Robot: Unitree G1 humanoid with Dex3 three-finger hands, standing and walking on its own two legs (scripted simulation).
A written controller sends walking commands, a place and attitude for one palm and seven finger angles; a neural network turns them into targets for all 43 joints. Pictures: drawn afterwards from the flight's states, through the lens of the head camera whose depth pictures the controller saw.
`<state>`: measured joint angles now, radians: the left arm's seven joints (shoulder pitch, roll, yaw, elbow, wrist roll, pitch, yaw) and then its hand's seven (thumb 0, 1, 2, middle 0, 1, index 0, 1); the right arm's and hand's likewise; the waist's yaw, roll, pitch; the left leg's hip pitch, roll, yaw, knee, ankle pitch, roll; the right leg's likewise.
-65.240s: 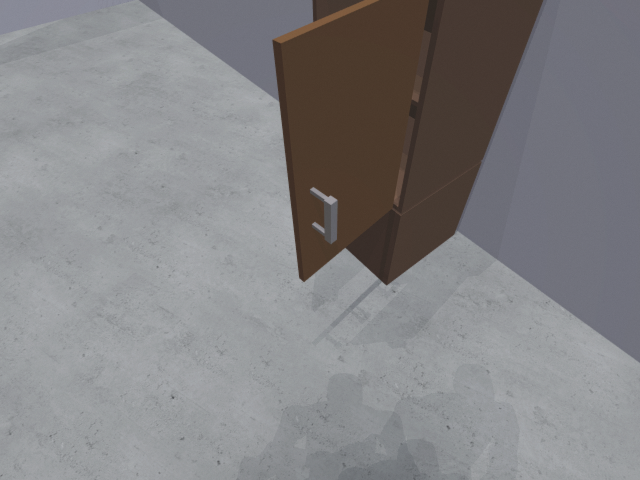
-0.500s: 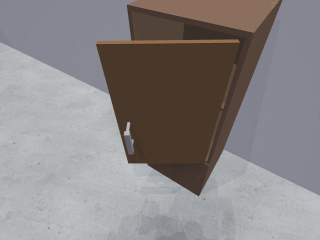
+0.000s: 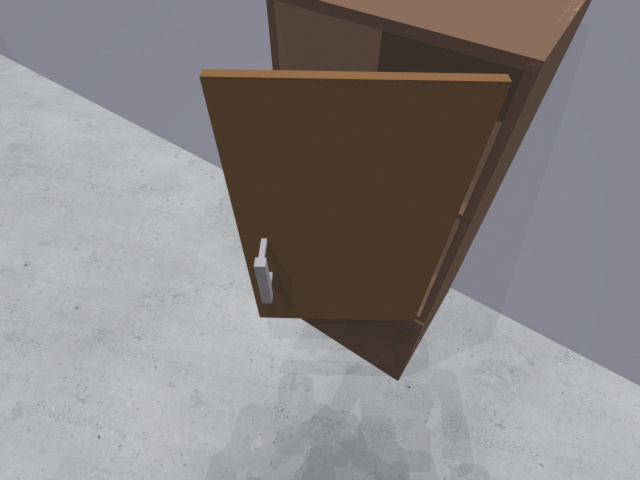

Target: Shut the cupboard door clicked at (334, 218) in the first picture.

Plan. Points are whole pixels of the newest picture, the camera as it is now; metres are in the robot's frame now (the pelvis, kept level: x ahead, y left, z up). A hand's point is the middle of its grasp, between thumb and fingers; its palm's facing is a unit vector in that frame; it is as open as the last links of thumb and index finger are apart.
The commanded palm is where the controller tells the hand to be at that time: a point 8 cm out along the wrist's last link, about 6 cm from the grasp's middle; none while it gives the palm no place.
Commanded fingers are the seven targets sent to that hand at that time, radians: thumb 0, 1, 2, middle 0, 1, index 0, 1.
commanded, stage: come to a stop and stand still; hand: left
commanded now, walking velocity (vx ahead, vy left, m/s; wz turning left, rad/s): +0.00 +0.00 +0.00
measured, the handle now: (265, 272) +0.47 +0.13 -0.11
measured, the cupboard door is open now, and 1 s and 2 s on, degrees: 33 33 33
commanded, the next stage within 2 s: look again from close up in 0.86 s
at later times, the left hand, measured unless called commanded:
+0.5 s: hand out of the picture +0.10 +0.20 -0.16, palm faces -0.02 -0.96 -0.29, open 7.3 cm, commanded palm none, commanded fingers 0.00 0.90 0.90 -0.20 -0.30 -0.20 -0.30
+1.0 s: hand out of the picture +0.09 +0.19 -0.16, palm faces -0.01 -0.96 -0.28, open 7.4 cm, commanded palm none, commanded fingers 0.00 0.90 0.90 -0.20 -0.30 -0.20 -0.30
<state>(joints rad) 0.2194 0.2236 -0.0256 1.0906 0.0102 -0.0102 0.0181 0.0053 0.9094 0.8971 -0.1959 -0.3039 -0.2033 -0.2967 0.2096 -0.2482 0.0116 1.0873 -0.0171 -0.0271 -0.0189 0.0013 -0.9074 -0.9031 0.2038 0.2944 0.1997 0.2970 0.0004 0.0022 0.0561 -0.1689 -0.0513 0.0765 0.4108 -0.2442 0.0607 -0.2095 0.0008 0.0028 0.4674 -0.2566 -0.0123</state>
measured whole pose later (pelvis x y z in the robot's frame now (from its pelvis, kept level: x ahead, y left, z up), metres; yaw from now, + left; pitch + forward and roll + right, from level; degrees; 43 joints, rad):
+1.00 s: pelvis +0.03 -0.03 +0.00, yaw +0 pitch +0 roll +1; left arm 0.16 0.27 -0.01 1.09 0.01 -0.02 0.02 0.00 0.91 0.90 -0.20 -0.30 -0.20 -0.30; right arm 0.14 -0.26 0.02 1.13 -0.02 -0.02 -0.03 0.00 -0.91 -0.90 0.21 0.29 0.20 0.30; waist 0.00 -0.02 0.03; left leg -0.09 -0.01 0.05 0.35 -0.26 0.02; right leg -0.12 0.04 -0.02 0.39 -0.26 -0.05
